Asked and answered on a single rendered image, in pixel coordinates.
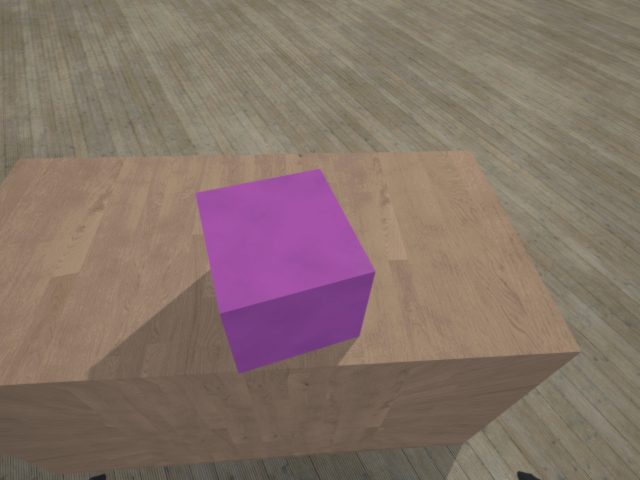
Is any pedestal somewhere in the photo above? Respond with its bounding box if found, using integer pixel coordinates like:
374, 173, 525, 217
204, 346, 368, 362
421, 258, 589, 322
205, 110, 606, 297
0, 151, 582, 474

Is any carton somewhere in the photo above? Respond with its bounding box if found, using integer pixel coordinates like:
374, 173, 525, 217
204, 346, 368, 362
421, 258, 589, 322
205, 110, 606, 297
195, 169, 376, 374

